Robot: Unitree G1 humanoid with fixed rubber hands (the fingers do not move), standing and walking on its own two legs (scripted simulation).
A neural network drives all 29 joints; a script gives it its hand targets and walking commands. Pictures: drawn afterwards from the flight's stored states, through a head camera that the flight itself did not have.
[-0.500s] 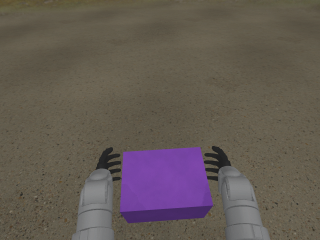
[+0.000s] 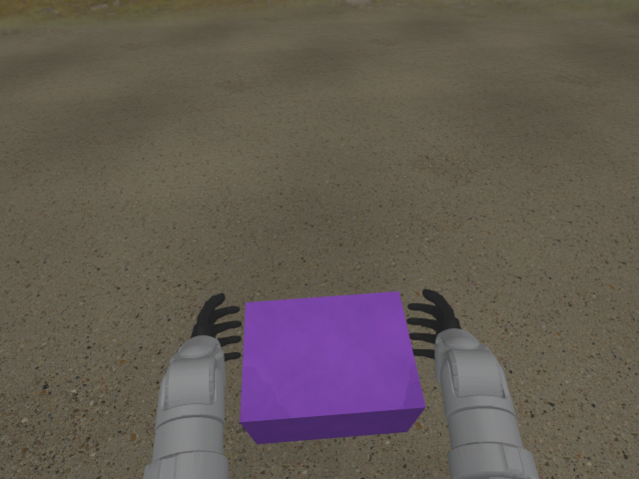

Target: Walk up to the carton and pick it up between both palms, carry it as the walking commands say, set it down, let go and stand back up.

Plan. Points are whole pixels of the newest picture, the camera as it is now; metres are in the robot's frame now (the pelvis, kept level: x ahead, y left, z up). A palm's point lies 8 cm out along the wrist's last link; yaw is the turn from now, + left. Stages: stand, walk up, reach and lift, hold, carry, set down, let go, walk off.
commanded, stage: hold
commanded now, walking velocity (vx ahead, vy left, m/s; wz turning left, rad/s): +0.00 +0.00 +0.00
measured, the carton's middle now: (327, 368) +0.31 +0.00 -0.04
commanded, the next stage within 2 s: carry in 0.74 s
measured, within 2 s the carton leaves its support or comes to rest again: neither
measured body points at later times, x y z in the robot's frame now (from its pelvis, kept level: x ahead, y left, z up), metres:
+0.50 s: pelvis +0.01 +0.00 +0.00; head -0.05 +0.00 +0.45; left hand +0.30 +0.16 +0.04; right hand +0.30 -0.16 +0.04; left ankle +0.02 +0.12 -0.75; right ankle +0.02 -0.12 -0.75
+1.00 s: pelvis +0.00 +0.04 -0.02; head -0.01 +0.04 +0.43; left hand +0.28 +0.23 +0.05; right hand +0.31 -0.08 +0.05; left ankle +0.00 +0.14 -0.72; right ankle +0.02 -0.12 -0.75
